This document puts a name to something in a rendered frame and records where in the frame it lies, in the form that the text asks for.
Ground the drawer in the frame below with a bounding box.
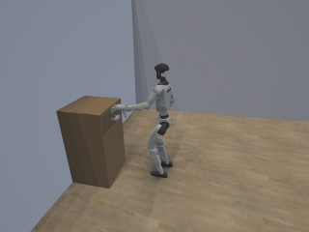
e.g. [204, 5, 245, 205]
[101, 102, 122, 135]

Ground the cabinet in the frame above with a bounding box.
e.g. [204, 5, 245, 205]
[56, 96, 126, 189]

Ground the left robot hand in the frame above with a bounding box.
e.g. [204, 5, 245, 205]
[111, 103, 126, 117]

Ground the left robot forearm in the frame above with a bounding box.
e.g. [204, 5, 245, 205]
[124, 102, 147, 112]

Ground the handle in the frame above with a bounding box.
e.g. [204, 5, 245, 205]
[110, 114, 121, 121]

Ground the left robot upper arm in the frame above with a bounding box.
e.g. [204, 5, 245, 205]
[144, 85, 164, 109]

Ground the robot foot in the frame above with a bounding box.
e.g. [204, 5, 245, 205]
[151, 170, 168, 178]
[160, 161, 173, 167]

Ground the robot left foot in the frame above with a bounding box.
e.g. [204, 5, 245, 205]
[151, 170, 168, 178]

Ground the right robot upper arm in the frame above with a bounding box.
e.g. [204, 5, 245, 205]
[168, 81, 175, 103]

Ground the robot right foot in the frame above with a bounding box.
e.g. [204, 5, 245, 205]
[160, 161, 173, 167]

